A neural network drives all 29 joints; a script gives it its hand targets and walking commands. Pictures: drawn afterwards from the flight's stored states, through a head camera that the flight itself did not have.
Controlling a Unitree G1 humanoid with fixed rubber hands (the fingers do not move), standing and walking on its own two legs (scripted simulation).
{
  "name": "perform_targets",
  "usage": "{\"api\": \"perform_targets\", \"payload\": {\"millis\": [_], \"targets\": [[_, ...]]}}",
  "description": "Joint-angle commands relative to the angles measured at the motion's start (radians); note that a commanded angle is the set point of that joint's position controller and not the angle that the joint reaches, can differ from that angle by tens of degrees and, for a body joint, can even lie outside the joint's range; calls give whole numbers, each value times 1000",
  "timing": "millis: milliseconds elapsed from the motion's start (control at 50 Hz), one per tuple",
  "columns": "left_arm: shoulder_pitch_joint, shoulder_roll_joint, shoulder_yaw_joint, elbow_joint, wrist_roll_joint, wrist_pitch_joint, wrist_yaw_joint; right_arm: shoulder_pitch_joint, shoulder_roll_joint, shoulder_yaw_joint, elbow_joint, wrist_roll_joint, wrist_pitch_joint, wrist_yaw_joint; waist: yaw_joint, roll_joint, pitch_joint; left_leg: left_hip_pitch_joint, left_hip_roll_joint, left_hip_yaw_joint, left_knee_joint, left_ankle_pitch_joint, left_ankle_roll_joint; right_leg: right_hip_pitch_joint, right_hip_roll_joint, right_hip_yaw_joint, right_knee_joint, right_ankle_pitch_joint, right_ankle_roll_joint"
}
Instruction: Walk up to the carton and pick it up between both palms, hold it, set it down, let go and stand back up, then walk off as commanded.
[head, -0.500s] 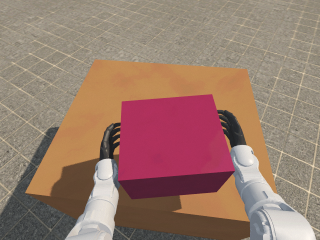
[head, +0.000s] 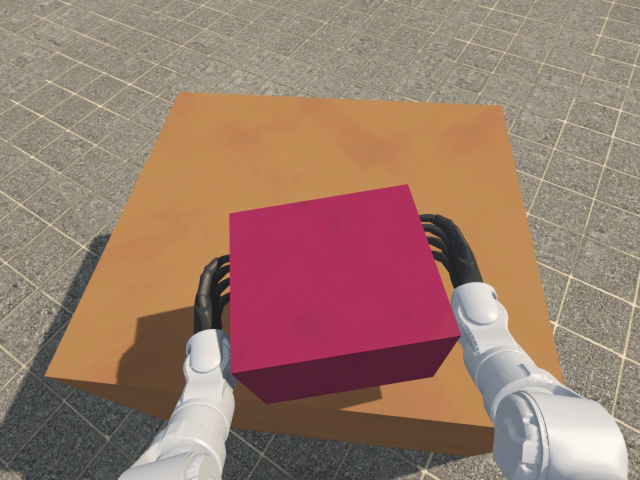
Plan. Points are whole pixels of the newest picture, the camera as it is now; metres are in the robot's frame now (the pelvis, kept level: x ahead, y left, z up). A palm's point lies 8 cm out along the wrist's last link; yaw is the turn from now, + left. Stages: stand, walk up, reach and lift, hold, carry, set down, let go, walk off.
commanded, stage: set down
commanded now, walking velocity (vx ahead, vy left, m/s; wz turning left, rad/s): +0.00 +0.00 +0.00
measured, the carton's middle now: (334, 298) +0.37 +0.03 -0.06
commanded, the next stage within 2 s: none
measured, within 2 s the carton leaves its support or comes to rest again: rests again in 1.16 s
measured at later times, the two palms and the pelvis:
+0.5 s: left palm (219, 331) +0.32 +0.20 -0.08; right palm (450, 276) +0.41 -0.13 -0.05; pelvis +0.00 +0.00 -0.01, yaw -1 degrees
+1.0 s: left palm (219, 339) +0.31 +0.20 -0.10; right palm (446, 286) +0.40 -0.13 -0.06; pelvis -0.02 +0.00 -0.03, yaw -1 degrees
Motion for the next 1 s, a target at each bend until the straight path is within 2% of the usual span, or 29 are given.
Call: {"api": "perform_targets", "payload": {"millis": [0, 120, 240, 480, 580, 700, 800, 980], "targets": [[-623, -540, -305, -156, 84, -129, -96, -416, 574, 211, -17, -114, -84, 119, 0, 0, -566, 172, -58, 114, 79, 479, -9, 321, 16, -23, 84, 428, 14], [-601, -544, -308, -134, 83, -154, -85, -432, 549, 193, 29, -122, -111, 122, 4, 14, -597, 190, -48, 107, 120, 555, -22, 238, 29, -34, 95, 420, 4], [-590, -535, -292, -101, 83, -180, -82, -456, 539, 186, 61, -130, -135, 124, 10, 6, -633, 151, -47, 109, 149, 573, -23, 208, 30, -33, 122, 448, 6], [-614, -485, -231, -31, 84, -234, -94, -494, 554, 163, 136, -166, -175, 116, 7, -42, -709, -70, -64, 129, 193, 464, -2, 259, 14, -14, 230, 560, 30], [-622, -477, -225, 1, 87, -252, -98, -497, 561, 160, 171, -173, -195, 116, 1, -39, -728, -129, -67, 132, 222, 436, -2, 250, 13, -15, 274, 577, 36], [-635, -478, -229, 31, 86, -267, -96, -512, 546, 140, 211, -178, -214, 122, -5, -20, -734, -146, -62, 129, 258, 434, -11, 181, 21, -27, 299, 531, 26], [-632, -474, -222, 60, 93, -267, -91, -524, 517, 117, 238, -175, -217, 133, 2, -6, -704, -138, -56, 130, 271, 396, -14, 100, 31, -37, 293, 419, 12], [-635, -450, -189, 88, 108, -261, -81, -542, 480, 66, 258, -205, -204, 147, 17, -17, -675, -146, -56, 138, 273, 287, -2, -6, 36, -45, 285, 243, 1]]}}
